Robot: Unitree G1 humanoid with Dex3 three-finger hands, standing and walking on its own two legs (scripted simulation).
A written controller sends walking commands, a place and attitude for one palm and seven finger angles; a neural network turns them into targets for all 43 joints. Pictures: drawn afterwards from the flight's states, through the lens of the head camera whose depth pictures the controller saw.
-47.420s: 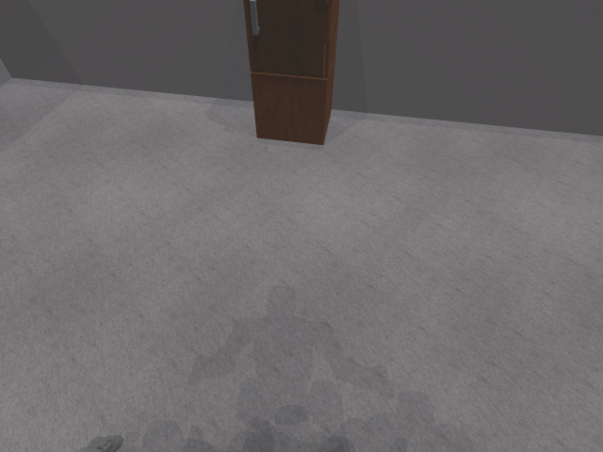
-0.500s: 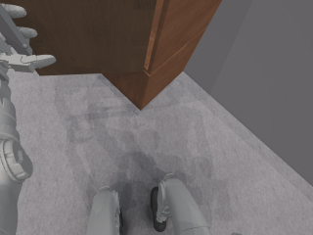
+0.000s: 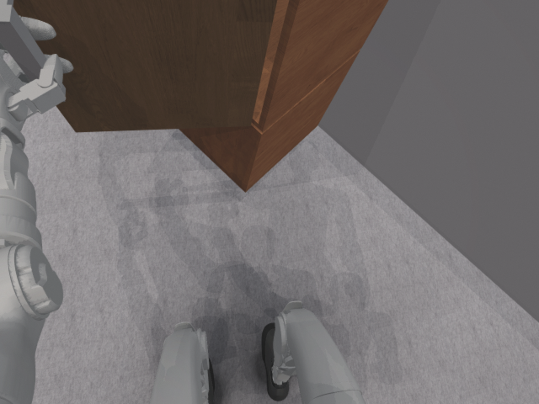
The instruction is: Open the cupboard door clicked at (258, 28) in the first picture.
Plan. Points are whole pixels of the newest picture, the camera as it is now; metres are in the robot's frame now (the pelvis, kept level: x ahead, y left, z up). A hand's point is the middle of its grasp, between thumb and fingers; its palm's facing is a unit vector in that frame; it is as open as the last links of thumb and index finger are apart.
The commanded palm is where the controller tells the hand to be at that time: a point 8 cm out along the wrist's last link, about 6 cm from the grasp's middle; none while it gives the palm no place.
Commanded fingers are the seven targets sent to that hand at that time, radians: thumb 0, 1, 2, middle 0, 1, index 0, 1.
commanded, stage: pull the door open along its arc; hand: left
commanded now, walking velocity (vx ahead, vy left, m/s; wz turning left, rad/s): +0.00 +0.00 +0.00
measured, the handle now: (33, 46) +0.59 +0.26 +0.04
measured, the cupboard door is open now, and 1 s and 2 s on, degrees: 51 91 100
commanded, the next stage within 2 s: open thumb and fingers to let go in 1.12 s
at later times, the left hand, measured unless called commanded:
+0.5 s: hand (70, 146) +0.45 +0.21 +0.04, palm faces +0.04 -1.00 -0.01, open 6.1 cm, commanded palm +0.38 +0.26 +0.04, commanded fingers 0.00 0.90 0.90 -0.40 -1.35 -0.40 -1.35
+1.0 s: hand (153, 215) +0.36 +0.11 +0.04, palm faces +0.45 -0.89 -0.01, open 6.4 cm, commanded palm +0.28 +0.15 +0.04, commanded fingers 0.00 0.90 0.90 -0.40 -1.35 -0.40 -1.35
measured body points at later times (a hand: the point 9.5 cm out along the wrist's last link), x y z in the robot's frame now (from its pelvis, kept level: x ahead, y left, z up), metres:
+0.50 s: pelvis +0.03 +0.00 +0.03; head +0.18 +0.02 +0.45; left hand +0.44 +0.26 +0.04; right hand +0.09 -0.26 -0.08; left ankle +0.00 +0.09 -0.60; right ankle +0.06 -0.13 -0.60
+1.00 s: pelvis +0.03 -0.04 +0.03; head +0.14 -0.03 +0.47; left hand +0.33 +0.16 +0.04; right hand +0.20 -0.24 -0.09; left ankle +0.00 +0.09 -0.60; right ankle +0.06 -0.13 -0.60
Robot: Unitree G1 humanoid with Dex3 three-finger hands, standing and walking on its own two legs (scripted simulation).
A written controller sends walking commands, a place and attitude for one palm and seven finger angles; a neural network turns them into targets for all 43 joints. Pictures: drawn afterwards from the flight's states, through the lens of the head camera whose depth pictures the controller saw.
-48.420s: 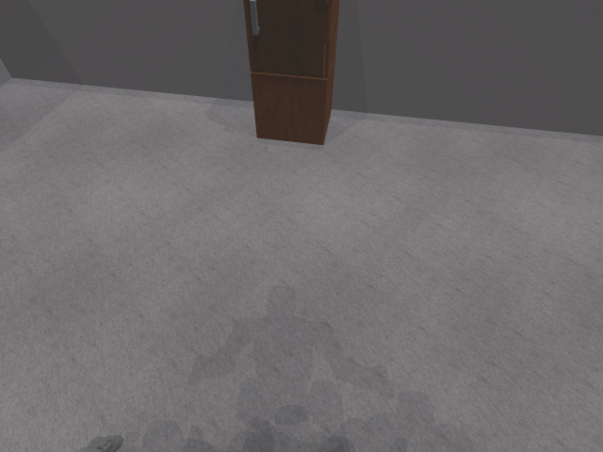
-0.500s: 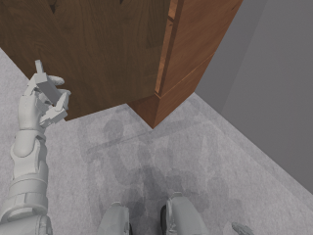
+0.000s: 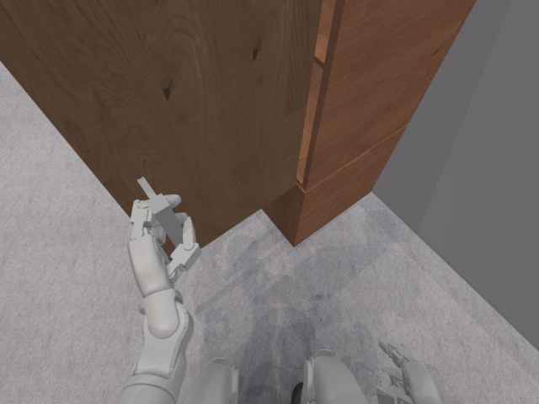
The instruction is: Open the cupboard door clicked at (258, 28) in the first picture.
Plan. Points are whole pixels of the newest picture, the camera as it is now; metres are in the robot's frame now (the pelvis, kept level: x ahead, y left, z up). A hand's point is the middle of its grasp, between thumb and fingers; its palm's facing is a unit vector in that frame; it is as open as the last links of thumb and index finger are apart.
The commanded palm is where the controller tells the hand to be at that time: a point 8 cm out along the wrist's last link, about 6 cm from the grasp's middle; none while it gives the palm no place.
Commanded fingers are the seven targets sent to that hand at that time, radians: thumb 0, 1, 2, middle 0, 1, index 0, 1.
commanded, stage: pull the door open along its arc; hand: left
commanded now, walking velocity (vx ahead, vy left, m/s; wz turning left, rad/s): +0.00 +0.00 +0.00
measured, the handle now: (164, 215) +0.38 +0.18 +0.01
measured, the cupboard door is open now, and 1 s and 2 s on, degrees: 91 100 100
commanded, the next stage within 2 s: open thumb and fingers to let go in 0.12 s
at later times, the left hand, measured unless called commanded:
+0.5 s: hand (217, 263) +0.31 +0.09 +0.01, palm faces +0.41 -0.91 -0.02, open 7.8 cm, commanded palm +0.26 +0.13 +0.00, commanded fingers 0.00 -0.15 0.45 -0.32 -1.24 -0.32 -1.24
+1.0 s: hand (219, 262) +0.31 +0.08 +0.01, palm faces +0.39 -0.92 -0.02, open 15.0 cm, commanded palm +0.26 +0.13 +0.00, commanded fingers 0.00 -0.50 0.30 -0.15 -0.30 -0.15 -0.30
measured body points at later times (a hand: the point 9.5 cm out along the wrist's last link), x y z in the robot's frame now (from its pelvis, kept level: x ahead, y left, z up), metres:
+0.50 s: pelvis -0.02 -0.01 -0.01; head +0.08 -0.02 +0.43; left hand +0.28 +0.13 +0.01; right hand +0.16 -0.23 -0.13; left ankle -0.02 +0.12 -0.63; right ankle +0.03 -0.09 -0.63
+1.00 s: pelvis -0.03 +0.00 -0.01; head +0.07 +0.00 +0.43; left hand +0.29 +0.13 +0.01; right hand +0.13 -0.22 -0.13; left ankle -0.02 +0.12 -0.63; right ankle +0.03 -0.09 -0.63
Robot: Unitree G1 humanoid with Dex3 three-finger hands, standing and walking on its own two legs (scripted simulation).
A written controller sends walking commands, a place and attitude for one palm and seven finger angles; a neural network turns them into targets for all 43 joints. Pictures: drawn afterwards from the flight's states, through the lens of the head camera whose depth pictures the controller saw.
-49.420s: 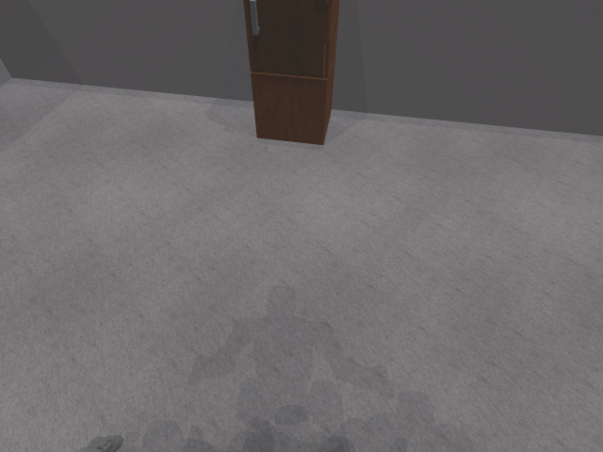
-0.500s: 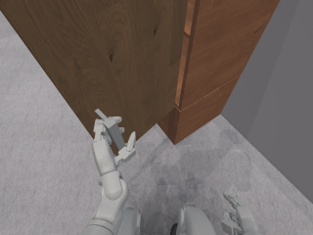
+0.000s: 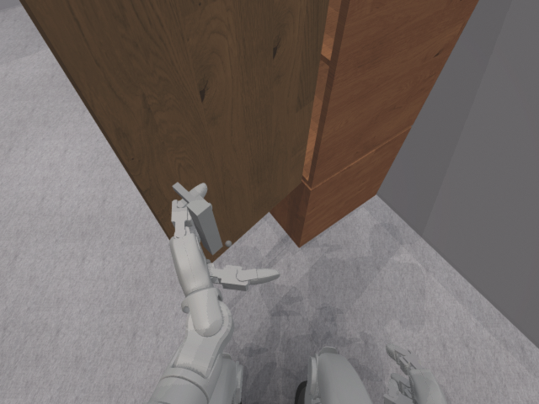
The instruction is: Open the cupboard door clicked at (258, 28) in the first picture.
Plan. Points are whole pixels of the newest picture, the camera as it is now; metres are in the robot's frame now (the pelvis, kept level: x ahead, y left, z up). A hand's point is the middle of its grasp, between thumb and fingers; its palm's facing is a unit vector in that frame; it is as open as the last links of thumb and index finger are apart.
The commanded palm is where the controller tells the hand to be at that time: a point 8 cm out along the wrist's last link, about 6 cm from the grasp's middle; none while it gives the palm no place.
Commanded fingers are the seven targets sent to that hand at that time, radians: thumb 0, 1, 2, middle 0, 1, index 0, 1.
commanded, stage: open thumb and fingers to let go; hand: left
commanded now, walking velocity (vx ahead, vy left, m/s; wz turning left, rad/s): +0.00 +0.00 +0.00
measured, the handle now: (197, 219) +0.38 +0.13 +0.02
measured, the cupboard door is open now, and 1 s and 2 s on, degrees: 100 100 100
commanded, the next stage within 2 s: slide the hand sideways off the handle in 0.04 s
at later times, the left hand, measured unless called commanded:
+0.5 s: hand (216, 264) +0.31 +0.09 +0.02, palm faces -0.05 -1.00 +0.04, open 16.4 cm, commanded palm +0.27 +0.13 +0.01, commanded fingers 0.00 -0.50 0.30 -0.15 -0.30 -0.15 -0.30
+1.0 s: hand (191, 309) +0.25 +0.12 +0.01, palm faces -0.06 -1.00 -0.01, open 16.4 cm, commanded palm +0.22 +0.18 +0.01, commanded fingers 0.00 -0.50 0.30 -0.15 -0.30 -0.15 -0.30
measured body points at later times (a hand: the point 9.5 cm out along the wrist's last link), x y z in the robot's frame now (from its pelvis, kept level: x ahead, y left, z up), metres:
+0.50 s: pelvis +0.00 +0.02 -0.01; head +0.10 +0.01 +0.43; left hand +0.31 +0.14 +0.02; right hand +0.17 -0.21 -0.11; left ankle +0.01 +0.12 -0.63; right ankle +0.05 -0.10 -0.63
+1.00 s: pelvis +0.02 +0.02 -0.02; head +0.12 +0.02 +0.42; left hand +0.24 +0.17 +0.02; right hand +0.23 -0.20 -0.11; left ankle +0.01 +0.12 -0.63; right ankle +0.05 -0.10 -0.63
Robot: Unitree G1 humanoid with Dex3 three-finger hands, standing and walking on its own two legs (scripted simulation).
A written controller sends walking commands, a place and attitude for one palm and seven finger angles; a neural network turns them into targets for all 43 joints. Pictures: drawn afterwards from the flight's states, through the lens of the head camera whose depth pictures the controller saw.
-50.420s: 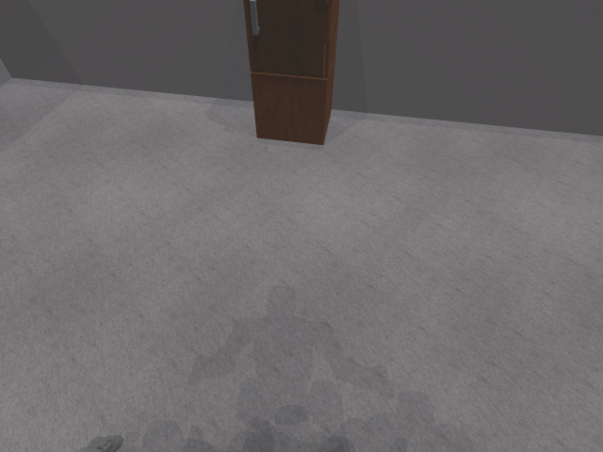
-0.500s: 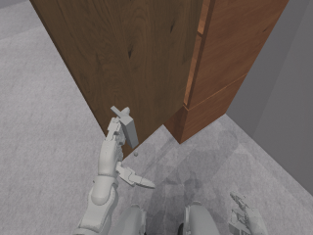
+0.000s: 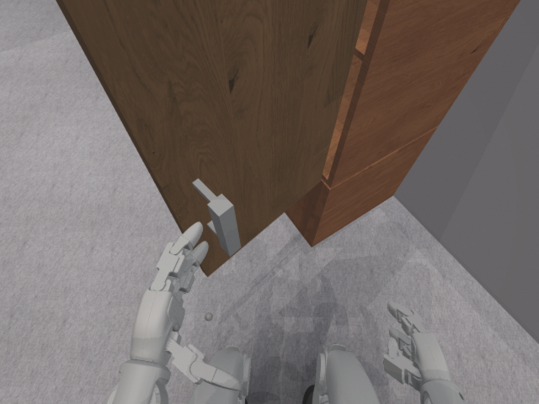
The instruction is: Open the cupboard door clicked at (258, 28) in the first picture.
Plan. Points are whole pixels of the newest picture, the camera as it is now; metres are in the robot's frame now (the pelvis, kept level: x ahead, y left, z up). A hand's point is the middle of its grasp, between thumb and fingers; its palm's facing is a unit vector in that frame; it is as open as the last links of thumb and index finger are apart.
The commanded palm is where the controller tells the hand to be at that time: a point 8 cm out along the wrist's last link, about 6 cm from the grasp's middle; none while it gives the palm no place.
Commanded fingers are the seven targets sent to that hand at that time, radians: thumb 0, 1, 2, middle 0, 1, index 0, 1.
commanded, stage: slide the hand sideways off the handle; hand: left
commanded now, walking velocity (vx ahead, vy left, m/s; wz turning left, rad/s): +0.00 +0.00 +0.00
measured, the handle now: (216, 218) +0.36 +0.11 +0.04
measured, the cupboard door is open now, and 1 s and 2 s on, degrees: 100 100 100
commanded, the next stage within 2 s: draw the hand back to the body in 0.34 s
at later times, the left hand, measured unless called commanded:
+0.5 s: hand (177, 342) +0.20 +0.13 +0.03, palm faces -0.07 -1.00 -0.01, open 16.3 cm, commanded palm +0.17 +0.20 +0.05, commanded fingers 0.00 -0.50 0.30 -0.15 -0.30 -0.15 -0.30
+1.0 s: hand (89, 328) +0.19 +0.18 +0.14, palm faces +0.02 -0.99 -0.16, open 16.0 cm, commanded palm +0.16 +0.24 +0.16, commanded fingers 0.00 -0.19 0.44 -0.16 -0.30 -0.16 -0.30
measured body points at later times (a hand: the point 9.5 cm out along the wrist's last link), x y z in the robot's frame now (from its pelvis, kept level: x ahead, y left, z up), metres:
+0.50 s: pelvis -0.01 -0.01 -0.01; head +0.08 +0.00 +0.43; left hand +0.20 +0.18 +0.04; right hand +0.19 -0.24 -0.09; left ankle +0.00 +0.10 -0.61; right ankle +0.04 -0.11 -0.61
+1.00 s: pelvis +0.01 +0.00 +0.07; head +0.04 +0.00 +0.51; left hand +0.19 +0.24 +0.15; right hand +0.19 -0.23 +0.00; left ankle +0.00 +0.10 -0.61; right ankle +0.04 -0.11 -0.61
